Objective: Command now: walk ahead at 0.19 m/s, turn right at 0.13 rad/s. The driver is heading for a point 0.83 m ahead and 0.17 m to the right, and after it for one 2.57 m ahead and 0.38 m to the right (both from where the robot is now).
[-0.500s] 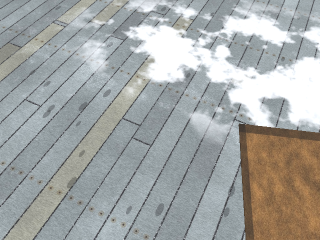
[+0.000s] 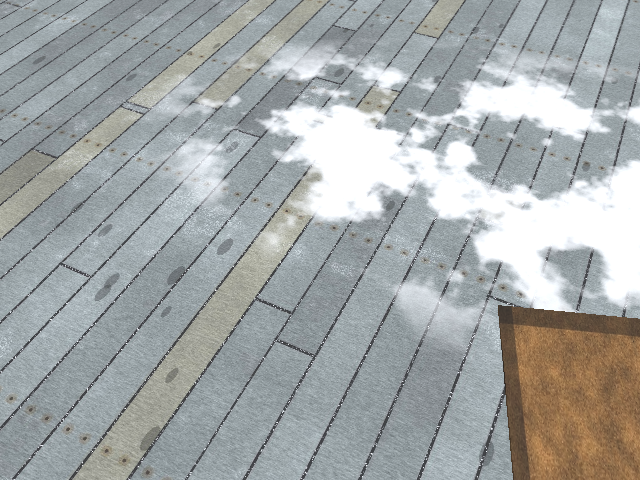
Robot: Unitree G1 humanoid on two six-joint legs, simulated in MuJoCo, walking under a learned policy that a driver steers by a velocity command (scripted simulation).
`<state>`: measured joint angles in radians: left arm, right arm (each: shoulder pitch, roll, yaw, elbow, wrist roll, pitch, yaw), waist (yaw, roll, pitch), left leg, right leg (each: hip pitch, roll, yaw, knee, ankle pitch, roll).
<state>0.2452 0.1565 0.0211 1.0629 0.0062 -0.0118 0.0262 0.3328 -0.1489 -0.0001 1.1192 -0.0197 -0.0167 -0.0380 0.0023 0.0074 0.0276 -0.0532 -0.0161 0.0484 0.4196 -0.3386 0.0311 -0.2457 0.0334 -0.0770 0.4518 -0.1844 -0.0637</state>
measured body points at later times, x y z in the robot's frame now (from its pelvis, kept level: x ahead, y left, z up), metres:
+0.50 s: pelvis +0.17 -0.09 +0.00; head +0.19 -0.11 +0.45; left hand +0.29 +0.16 -0.13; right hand +0.21 -0.35 -0.14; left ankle +0.19 +0.07 -0.65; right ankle +0.19 -0.14 -0.74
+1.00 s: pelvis +0.36 -0.12 +0.00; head +0.40 -0.12 +0.44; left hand +0.47 +0.11 -0.15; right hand +0.36 -0.38 -0.14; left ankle +0.46 -0.08 -0.74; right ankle +0.25 -0.19 -0.66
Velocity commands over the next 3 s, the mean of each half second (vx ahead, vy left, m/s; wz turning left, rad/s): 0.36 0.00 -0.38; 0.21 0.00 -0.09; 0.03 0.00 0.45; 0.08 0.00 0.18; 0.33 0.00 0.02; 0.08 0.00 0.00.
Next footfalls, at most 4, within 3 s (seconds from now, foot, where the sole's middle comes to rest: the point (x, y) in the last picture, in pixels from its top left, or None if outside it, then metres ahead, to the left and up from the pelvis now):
0.32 right None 0.23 -0.15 -0.78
0.86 left None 0.49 -0.09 -0.78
1.34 right None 0.39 -0.25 -0.78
1.78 left None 0.35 -0.04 -0.78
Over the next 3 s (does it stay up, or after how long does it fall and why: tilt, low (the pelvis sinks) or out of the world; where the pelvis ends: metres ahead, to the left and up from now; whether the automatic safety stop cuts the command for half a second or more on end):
stays up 0.63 -0.17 0.00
